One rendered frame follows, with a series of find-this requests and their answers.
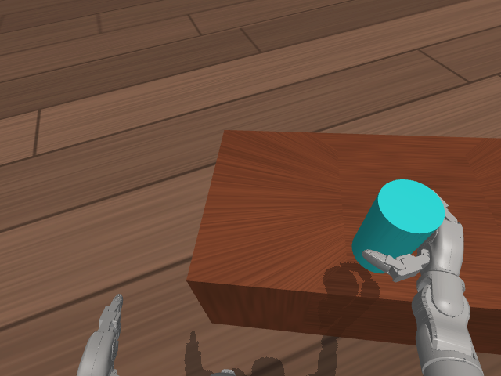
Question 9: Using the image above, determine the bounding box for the right robot hand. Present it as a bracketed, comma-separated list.
[362, 196, 464, 283]

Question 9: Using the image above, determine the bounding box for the can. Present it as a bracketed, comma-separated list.
[352, 179, 445, 273]

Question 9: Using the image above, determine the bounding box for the right robot arm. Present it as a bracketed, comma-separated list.
[412, 270, 484, 376]

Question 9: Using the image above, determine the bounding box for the left robot hand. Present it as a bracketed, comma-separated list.
[77, 294, 123, 376]

